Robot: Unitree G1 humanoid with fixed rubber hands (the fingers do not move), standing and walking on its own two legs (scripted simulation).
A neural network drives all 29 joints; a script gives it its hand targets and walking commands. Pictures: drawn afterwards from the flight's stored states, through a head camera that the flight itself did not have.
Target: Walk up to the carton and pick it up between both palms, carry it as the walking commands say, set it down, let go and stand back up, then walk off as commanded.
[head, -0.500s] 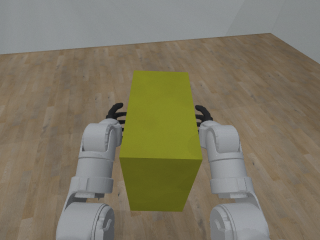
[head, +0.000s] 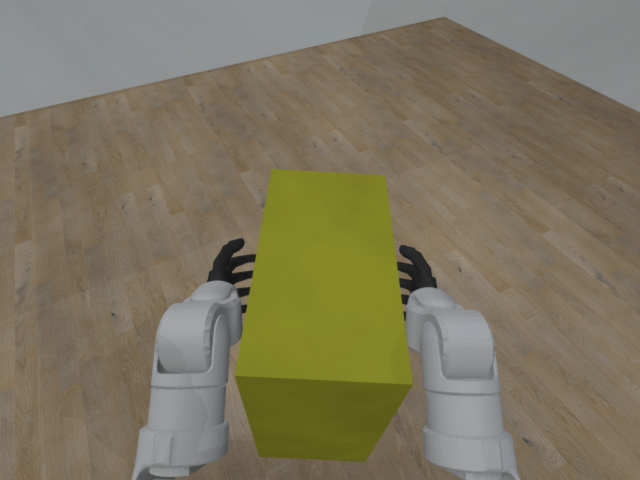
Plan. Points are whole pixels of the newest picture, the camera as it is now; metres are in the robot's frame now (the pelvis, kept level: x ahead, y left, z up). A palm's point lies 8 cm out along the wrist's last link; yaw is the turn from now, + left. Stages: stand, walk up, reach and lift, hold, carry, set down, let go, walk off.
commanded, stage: carry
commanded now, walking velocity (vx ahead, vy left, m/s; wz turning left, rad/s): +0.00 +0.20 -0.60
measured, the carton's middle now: (320, 320) +0.31 +0.00 +0.02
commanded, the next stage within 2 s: none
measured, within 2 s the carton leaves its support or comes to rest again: neither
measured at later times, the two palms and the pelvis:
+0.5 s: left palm (194, 307) +0.29 +0.15 +0.09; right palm (399, 355) +0.22 -0.08 +0.10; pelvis -0.03 +0.11 +0.01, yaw -19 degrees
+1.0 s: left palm (214, 297) +0.29 +0.12 +0.10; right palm (394, 433) +0.15 -0.06 +0.09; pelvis -0.02 +0.21 +0.01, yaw -35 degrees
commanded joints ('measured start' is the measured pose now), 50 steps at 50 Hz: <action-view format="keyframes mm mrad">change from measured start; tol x32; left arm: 1 -397 -988 -580 -12 -381 15 -266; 50 -359 -980 -628 -93 -354 17 -266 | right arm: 1 -448 1036 612 -34 391 -13 257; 50 -417 1075 651 -73 409 -4 274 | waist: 1 2 -216 -295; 14 -10 -281 -310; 18 -21 259 -283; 30 -7 148 -310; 33 9 -409 -245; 50 -21 -218 -316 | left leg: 1 -277 -17 -294 354 -209 -83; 15 263 -84 -174 -334 83 -65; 17 397 306 -540 -466 160 97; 29 398 219 -204 -186 592 114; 33 -289 -60 -184 268 -281 -99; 42 -212 -37 -251 312 -38 -114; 50 230 -79 -204 -288 90 -59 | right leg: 1 395 -413 608 -273 616 -176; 14 124 -185 345 -165 301 -32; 18 -276 22 56 488 -385 50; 29 -35 37 -34 15 -151 7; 34 489 -386 562 -219 897 -164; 50 59 -143 316 -90 267 -31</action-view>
